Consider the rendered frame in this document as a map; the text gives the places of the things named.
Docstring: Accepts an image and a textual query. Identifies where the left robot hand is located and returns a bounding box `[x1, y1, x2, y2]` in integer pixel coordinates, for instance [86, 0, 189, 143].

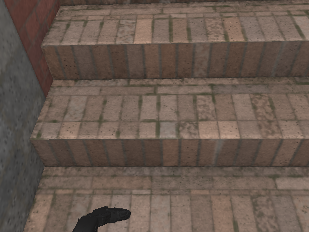
[72, 206, 131, 232]

